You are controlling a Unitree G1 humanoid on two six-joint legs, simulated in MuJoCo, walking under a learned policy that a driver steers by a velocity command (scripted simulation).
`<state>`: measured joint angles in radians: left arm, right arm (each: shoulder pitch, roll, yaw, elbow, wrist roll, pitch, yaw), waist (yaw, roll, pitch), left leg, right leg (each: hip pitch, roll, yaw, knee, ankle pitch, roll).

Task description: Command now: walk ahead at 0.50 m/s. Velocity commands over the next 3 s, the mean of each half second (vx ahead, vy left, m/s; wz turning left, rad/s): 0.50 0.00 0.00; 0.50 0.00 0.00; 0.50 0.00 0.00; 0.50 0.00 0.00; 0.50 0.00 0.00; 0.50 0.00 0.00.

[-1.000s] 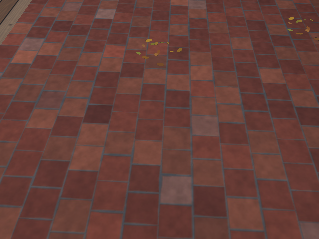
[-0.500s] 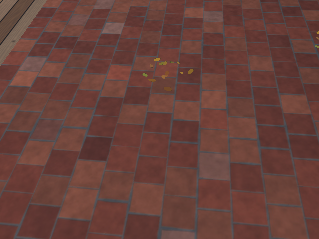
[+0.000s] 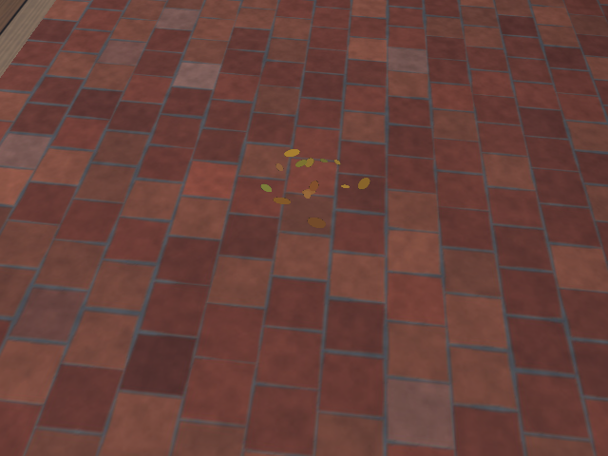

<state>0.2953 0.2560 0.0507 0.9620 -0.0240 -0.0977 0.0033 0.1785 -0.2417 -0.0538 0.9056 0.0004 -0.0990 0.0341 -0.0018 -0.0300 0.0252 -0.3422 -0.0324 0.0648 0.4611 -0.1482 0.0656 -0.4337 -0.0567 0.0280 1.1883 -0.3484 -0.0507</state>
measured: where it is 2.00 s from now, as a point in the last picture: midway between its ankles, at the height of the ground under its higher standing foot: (311, 216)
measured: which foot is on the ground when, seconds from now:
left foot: down 0.00-0.44, up 0.46-0.96, down 0.98-1.00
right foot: up 0.00-0.40, down 0.42-1.00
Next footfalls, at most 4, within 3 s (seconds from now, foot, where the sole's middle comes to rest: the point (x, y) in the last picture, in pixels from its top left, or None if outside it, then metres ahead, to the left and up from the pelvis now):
0.42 right None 0.41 -0.15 -0.77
0.98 left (267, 353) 0.71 0.09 -0.77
1.54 right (359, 248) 1.03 -0.14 -0.77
2.08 left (272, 167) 1.34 0.10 -0.77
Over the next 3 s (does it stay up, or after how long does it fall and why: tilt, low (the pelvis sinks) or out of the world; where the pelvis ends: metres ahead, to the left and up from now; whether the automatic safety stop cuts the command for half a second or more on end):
stays up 1.68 -0.05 0.01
